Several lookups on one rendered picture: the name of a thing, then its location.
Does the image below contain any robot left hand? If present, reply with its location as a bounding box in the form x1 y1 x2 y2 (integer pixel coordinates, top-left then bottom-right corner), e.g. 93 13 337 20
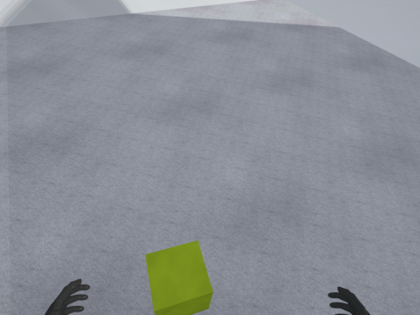
45 279 90 315

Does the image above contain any robot right hand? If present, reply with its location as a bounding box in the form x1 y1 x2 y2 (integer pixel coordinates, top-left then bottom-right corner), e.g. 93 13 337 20
328 287 370 315

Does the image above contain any carton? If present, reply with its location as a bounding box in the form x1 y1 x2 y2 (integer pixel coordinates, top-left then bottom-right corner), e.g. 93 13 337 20
145 240 213 315

